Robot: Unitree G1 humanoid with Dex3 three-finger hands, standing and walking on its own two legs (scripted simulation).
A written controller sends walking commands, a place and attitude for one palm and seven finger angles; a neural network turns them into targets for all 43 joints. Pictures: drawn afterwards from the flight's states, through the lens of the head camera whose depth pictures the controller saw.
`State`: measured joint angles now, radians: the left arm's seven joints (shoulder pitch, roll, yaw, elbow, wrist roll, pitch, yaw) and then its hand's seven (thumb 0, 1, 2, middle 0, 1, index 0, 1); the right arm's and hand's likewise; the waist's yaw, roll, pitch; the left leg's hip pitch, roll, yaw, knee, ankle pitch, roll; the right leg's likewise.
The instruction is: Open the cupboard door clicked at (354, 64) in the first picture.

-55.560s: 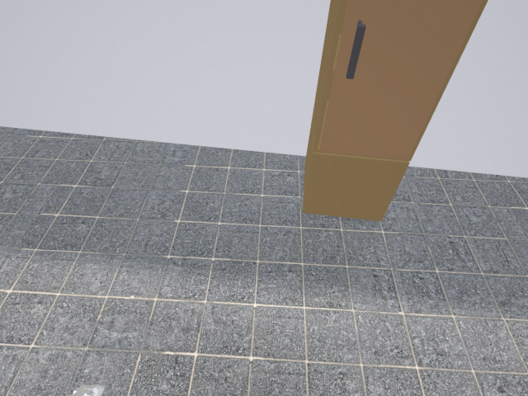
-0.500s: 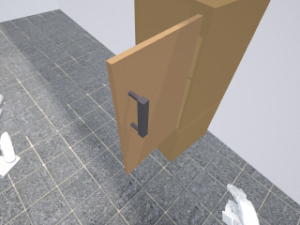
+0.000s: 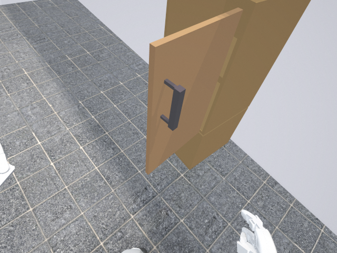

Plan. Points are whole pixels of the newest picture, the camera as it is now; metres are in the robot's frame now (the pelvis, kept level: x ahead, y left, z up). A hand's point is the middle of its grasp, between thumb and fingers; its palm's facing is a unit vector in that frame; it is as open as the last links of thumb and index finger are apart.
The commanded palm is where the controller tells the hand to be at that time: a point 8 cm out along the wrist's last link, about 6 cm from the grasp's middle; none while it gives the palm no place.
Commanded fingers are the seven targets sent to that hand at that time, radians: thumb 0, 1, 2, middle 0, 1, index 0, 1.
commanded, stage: step back with the hand held close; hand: left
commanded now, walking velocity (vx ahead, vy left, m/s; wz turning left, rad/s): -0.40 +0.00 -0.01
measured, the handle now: (170, 105) +0.47 +0.04 +0.07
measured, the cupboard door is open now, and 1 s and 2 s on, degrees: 97 97 97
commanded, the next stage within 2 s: stop stepping back and stand still in 0.06 s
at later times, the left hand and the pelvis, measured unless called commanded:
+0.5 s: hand (17, 232) +0.12 +0.23 +0.16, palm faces +0.41 -0.82 -0.39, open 7.4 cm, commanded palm +0.06 +0.26 +0.18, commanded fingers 0.00 0.90 0.90 -0.20 -0.30 -0.20 -0.30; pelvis -0.10 -0.03 -0.01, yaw -4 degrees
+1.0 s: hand out of the picture +0.08 +0.24 +0.16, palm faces +0.44 -0.78 -0.44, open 7.4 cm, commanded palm +0.02 +0.28 +0.18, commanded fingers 0.00 0.90 0.90 -0.20 -0.30 -0.20 -0.30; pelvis -0.13 -0.02 -0.01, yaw -1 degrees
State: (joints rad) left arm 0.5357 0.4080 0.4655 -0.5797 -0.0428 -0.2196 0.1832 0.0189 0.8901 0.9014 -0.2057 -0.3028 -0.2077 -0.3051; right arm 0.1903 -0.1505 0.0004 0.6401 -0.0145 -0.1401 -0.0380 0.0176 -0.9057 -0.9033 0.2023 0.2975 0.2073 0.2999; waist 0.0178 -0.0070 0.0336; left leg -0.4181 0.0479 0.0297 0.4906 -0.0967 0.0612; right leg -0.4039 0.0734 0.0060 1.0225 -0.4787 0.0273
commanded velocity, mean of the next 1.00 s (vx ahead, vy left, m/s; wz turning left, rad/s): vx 0.08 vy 0.03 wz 0.00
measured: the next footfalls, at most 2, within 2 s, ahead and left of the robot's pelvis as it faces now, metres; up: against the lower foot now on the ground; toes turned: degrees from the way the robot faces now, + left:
right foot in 0.22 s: -0.13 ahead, -0.12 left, +0.00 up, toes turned -5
left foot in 0.38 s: -0.01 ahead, +0.07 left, +0.00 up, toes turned -3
